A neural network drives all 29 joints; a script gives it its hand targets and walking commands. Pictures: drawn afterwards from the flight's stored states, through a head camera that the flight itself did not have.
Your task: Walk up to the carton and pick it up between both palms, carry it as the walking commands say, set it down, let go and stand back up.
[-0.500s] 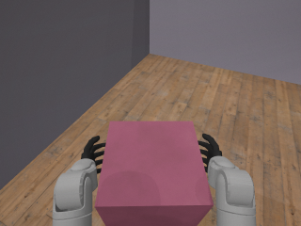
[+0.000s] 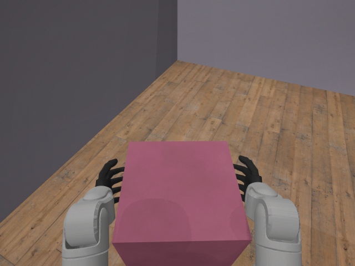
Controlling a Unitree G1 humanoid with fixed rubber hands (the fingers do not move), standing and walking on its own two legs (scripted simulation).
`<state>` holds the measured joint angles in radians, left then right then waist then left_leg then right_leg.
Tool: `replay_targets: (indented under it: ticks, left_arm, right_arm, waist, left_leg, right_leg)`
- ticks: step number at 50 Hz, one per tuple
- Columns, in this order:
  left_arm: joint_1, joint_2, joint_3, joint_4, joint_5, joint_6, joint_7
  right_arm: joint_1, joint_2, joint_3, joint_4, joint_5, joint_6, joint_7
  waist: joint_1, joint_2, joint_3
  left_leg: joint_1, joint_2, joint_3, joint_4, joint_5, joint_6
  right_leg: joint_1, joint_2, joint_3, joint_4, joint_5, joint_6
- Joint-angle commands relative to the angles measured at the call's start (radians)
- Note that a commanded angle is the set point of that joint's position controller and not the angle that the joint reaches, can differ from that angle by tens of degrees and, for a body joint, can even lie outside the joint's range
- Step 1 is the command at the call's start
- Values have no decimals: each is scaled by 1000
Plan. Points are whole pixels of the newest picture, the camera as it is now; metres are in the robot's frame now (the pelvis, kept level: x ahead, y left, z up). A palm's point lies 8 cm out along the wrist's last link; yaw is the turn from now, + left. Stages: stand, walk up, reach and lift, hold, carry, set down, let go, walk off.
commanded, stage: carry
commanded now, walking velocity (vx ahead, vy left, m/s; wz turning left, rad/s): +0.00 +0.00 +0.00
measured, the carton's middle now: (178, 211) +0.25 +0.00 +0.02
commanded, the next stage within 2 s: none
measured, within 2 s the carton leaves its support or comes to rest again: neither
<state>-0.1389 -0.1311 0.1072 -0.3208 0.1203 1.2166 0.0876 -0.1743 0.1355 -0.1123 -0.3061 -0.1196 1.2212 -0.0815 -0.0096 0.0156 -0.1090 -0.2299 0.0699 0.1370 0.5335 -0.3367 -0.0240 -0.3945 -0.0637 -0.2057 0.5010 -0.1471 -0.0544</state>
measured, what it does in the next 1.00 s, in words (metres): stands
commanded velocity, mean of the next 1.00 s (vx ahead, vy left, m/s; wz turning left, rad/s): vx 0.00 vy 0.00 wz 0.00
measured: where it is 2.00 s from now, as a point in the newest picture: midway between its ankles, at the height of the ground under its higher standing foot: outside the picture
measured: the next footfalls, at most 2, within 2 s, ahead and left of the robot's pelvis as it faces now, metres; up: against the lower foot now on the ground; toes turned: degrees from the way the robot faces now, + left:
none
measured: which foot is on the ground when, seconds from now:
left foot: down 0.00-1.00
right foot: down 0.00-1.00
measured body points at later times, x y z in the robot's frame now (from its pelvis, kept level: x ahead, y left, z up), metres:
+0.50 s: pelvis +0.00 +0.00 +0.00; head -0.02 -0.01 +0.45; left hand +0.28 +0.15 +0.08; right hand +0.28 -0.15 +0.08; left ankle -0.04 +0.12 -0.73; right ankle +0.08 -0.09 -0.73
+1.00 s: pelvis +0.01 +0.00 +0.00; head -0.01 -0.01 +0.45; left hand +0.28 +0.15 +0.07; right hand +0.29 -0.15 +0.07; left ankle -0.04 +0.13 -0.73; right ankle +0.08 -0.09 -0.73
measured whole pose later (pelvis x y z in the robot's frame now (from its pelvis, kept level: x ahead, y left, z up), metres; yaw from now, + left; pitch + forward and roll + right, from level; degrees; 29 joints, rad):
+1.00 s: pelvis +0.01 +0.00 +0.00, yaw +0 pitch +2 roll +0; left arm -0.15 -0.13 0.12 -0.22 0.13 1.12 0.08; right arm -0.18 0.14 -0.12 -0.21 -0.13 1.12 -0.07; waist 0.00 0.02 -0.10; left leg -0.22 0.07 0.12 0.53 -0.34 -0.03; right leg -0.39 -0.06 -0.21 0.50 -0.16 -0.05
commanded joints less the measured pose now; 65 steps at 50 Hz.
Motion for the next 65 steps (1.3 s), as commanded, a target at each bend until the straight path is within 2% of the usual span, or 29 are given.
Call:
replay_targets:
  ticks: [1,32,53,65]
  left_arm:
    - [-473,-865,-697,-71,-399,-5,-252]
    - [-478,-853,-674,-44,-376,-33,-248]
    - [-461,-823,-613,33,-316,-135,-243]
    - [-441,-807,-619,8,-312,-150,-236]
  right_arm:
    - [-423,899,687,-30,383,6,240]
    - [-423,886,667,2,356,-25,233]
    - [-407,858,617,74,296,-133,225]
    - [-383,835,619,51,292,-148,220]
  waist:
    - [0,-18,-188]
    - [3,-15,-191]
    - [8,-17,-198]
    - [6,-13,-196]
  left_leg:
    - [-29,81,-94,-98,70,13]
    - [-28,80,-98,-99,83,13]
    - [-23,79,-96,-94,85,15]
    - [-25,81,-98,-97,87,18]
  right_leg:
    - [171,-116,151,-82,81,13]
    - [188,-111,147,-72,113,9]
    - [199,-112,148,-71,135,12]
    - [199,-109,143,-66,138,14]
